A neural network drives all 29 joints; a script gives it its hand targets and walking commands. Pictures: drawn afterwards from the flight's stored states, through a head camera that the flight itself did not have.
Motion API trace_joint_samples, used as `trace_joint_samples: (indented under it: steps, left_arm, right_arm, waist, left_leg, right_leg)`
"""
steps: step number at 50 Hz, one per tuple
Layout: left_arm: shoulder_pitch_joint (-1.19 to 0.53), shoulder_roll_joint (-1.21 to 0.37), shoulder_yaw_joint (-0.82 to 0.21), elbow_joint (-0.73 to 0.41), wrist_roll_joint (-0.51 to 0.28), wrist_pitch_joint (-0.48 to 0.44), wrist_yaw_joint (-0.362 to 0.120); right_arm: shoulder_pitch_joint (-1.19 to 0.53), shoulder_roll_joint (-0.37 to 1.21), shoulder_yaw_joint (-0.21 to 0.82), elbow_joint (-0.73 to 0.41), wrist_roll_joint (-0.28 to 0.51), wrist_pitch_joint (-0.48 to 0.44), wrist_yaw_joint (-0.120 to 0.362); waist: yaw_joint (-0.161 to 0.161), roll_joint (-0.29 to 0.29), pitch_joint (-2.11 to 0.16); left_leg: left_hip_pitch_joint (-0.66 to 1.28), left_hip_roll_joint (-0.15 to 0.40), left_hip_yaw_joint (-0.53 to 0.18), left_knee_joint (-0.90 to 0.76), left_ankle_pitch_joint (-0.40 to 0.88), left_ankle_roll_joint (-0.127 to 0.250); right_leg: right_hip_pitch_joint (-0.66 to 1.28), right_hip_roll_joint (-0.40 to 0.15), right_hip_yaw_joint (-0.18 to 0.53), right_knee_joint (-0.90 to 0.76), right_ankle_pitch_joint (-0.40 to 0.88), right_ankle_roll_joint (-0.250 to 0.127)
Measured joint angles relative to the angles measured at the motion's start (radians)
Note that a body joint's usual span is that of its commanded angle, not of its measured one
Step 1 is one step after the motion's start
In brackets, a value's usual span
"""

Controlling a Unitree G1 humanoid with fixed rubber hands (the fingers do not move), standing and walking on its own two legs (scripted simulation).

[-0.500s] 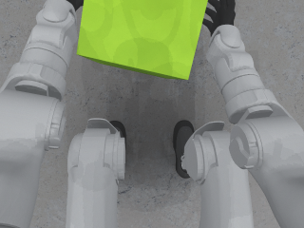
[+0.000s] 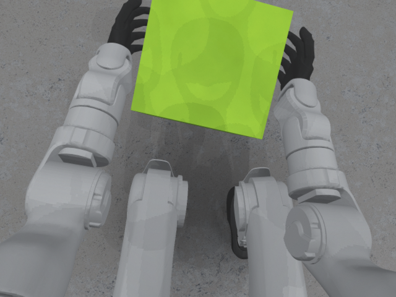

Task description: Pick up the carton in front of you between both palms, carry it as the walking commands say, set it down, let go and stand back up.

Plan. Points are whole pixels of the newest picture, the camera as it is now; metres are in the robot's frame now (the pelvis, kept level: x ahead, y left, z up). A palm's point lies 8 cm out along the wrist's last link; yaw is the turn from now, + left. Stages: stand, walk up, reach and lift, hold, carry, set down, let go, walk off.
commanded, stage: reach and lift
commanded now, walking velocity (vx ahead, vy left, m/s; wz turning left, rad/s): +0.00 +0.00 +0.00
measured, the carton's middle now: (204, 76) +0.51 +0.04 -0.19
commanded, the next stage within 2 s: none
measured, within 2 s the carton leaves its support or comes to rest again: neither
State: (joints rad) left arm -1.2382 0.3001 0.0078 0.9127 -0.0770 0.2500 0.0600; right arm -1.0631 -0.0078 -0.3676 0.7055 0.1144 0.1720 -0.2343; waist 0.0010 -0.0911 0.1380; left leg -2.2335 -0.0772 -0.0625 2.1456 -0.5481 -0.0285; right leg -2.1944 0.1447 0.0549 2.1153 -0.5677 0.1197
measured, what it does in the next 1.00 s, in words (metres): rises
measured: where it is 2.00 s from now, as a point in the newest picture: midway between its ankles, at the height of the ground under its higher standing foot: (197, 232)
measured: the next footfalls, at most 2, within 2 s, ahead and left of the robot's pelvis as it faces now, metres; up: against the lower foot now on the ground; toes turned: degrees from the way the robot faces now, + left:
none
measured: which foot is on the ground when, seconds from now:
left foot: down 0.00-1.00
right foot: down 0.00-1.00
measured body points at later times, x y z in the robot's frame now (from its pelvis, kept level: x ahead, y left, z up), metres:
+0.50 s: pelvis +0.01 -0.01 +0.13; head +0.25 +0.04 +0.50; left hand +0.48 +0.19 +0.05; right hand +0.49 -0.12 +0.06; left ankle +0.11 +0.12 -0.35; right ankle +0.12 -0.13 -0.35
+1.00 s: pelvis +0.07 -0.01 +0.27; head +0.19 +0.02 +0.70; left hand +0.44 +0.18 +0.21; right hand +0.45 -0.13 +0.23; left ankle +0.11 +0.12 -0.35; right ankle +0.12 -0.13 -0.35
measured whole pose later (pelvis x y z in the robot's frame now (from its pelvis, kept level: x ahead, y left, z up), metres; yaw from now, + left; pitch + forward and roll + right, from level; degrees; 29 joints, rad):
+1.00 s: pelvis +0.07 -0.01 +0.27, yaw +4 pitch +27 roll -1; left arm -0.57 -0.02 0.27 0.71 0.15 0.28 0.04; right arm -0.52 0.14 -0.37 0.63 -0.12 0.24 -0.13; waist -0.01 -0.03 -0.22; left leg -1.23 -0.09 -0.12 1.23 -0.46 -0.03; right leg -1.21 0.12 0.13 1.23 -0.48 0.04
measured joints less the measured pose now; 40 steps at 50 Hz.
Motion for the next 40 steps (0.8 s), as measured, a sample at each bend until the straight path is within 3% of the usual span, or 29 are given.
trace_joint_samples:
  steps: [8,13,18,28,40]
  left_arm:
    - [0.043,-0.08,0.184,0.049,0.154,0.057,-0.046]
    - [0.076,-0.132,0.276,0.041,0.247,0.058,-0.062]
    - [0.15,-0.172,0.298,-0.028,0.267,0.054,-0.061]
    - [0.342,-0.205,0.245,-0.179,0.194,0.073,-0.039]
    - [0.522,-0.264,0.251,-0.183,0.2,0.06,-0.024]
  right_arm:
    - [0.029,0.086,-0.16,0.017,-0.203,0.072,0.049]
    - [0.062,0.107,-0.197,-0.008,-0.273,0.092,0.073]
    - [0.117,0.115,-0.172,-0.06,-0.271,0.103,0.08]
    - [0.259,0.121,-0.073,-0.132,-0.201,0.111,0.074]
    - [0.417,0.136,-0.03,-0.093,-0.214,0.094,0.084]
  waist:
    - [-0.004,0.035,-0.164]
    - [-0.006,0.049,-0.232]
    - [-0.005,0.047,-0.266]
    - [-0.005,0.035,-0.299]
    - [-0.008,0.054,-0.349]
  left_leg:
    - [0.102,-0.034,-0.025,-0.163,0.035,-0.017]
    - [0.155,-0.035,-0.029,-0.261,0.053,-0.017]
    - [0.214,-0.027,-0.027,-0.34,0.058,-0.016]
    - [0.393,-0.024,-0.03,-0.467,0.041,-0.019]
    - [0.712,-0.025,-0.049,-0.688,0.047,-0.01]
  right_leg:
    - [0.106,-0.011,-0.002,-0.149,0.017,-0.028]
    - [0.156,-0.005,0.009,-0.243,0.035,-0.031]
    - [0.208,0.003,0.023,-0.319,0.047,-0.033]
    - [0.379,0.002,0.039,-0.438,0.035,-0.05]
    - [0.7,-0.014,0.049,-0.66,0.04,-0.071]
